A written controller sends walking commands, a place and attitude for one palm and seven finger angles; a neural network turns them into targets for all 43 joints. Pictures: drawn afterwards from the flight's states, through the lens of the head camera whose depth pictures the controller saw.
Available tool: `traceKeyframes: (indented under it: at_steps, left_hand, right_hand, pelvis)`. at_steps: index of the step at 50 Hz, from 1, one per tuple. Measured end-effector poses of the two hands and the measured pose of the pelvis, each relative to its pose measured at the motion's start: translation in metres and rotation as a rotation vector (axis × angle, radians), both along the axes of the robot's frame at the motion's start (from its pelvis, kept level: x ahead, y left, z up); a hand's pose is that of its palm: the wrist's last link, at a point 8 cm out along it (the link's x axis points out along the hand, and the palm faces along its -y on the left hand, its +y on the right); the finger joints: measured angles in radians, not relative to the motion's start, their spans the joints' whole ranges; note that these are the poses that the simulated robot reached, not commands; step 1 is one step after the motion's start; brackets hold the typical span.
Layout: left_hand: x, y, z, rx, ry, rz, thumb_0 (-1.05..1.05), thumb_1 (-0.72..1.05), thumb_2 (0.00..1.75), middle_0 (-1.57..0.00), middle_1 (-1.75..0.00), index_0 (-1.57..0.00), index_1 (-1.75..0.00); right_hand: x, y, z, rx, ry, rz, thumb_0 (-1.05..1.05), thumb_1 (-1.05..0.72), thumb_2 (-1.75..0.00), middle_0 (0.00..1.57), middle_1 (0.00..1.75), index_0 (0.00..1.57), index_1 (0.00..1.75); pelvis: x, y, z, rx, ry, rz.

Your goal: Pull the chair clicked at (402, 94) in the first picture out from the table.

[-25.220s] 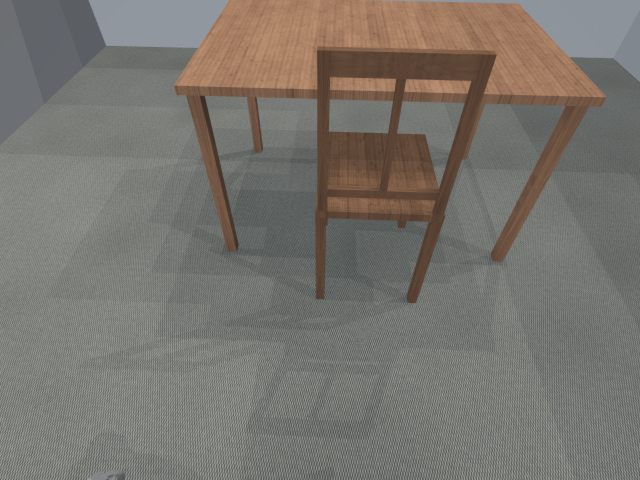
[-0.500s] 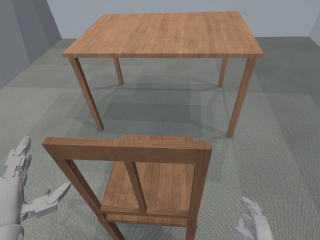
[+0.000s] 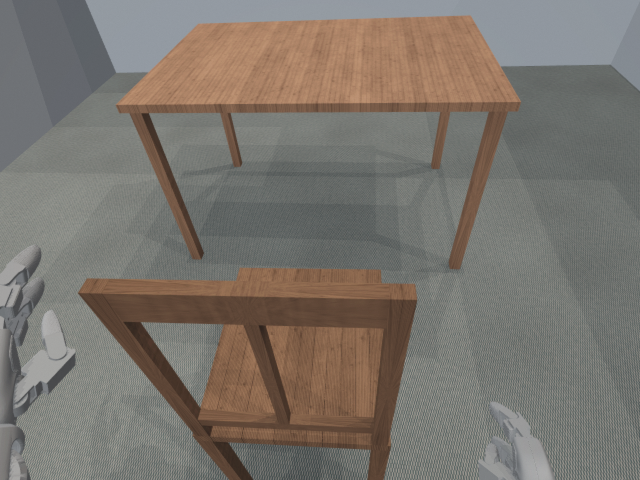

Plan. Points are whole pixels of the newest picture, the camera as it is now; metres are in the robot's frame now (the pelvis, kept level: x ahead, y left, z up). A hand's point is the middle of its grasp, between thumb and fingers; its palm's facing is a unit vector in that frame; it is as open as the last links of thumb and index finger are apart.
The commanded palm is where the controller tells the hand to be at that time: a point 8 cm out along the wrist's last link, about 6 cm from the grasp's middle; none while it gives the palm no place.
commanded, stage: draw the hand back to the body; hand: left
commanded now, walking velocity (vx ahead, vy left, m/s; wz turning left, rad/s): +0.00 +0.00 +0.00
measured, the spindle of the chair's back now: (271, 377) +0.28 +0.12 -0.07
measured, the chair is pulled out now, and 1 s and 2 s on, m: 0.63 0.63 0.63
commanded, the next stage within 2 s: step back with the hand held close in 0.06 s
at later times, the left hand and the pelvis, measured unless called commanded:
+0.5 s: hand (52, 365) +0.17 +0.28 +0.15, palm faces +0.37 -0.78 -0.51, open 7.4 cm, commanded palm +0.12 +0.32 +0.18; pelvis -0.03 +0.02 +0.00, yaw -2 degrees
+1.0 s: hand out of the picture +0.12 +0.29 +0.16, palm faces +0.46 -0.75 -0.47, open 7.4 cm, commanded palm +0.06 +0.32 +0.18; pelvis -0.08 +0.02 -0.01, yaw -1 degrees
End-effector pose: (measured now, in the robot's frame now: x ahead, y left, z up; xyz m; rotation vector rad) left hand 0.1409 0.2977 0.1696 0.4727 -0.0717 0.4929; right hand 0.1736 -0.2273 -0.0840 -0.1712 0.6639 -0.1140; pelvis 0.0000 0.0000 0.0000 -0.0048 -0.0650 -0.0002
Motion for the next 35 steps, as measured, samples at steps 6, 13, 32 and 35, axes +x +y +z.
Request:
traceKeyframes:
  at_steps: [6,13,32,35]
  left_hand:
    - [-0.003,0.006,0.003,0.003,-0.017,0.012,0.02,0.88,0.90,-0.21,-0.30,-0.21,-0.30]
    - [-0.002,0.011,0.010,0.022,-0.054,-0.006,0.02,0.89,0.90,-0.21,-0.30,-0.21,-0.30]
    - [-0.025,0.020,0.009,0.108,-0.001,-0.081,0.02,0.89,0.90,-0.21,-0.30,-0.21,-0.30]
    - [-0.034,0.019,0.008,0.096,-0.021,-0.068,0.02,0.89,0.90,-0.21,-0.30,-0.21,-0.30]
  right_hand:
    - [-0.002,0.004,0.002,0.002,-0.009,0.004,0.01,-0.91,-0.90,0.20,0.30,0.20,0.30]
    - [-0.004,0.011,0.004,0.004,-0.008,0.023,0.01,-0.91,-0.90,0.20,0.30,0.20,0.30]
    - [-0.056,0.014,-0.003,-0.024,0.103,-0.068,0.01,-0.91,-0.90,0.20,0.30,0.20,0.30]
    - [-0.063,0.015,-0.003,-0.026,0.096,-0.062,0.01,-0.91,-0.90,0.20,0.30,0.20,0.30]
  pelvis:
    - [-0.003,0.003,0.000,-0.001,-0.006,-0.001]
    - [-0.009,0.007,0.001,-0.008,0.003,-0.006]
    - [-0.045,0.020,-0.003,0.003,0.064,-0.021]
    - [-0.052,0.019,-0.004,-0.002,0.065,-0.019]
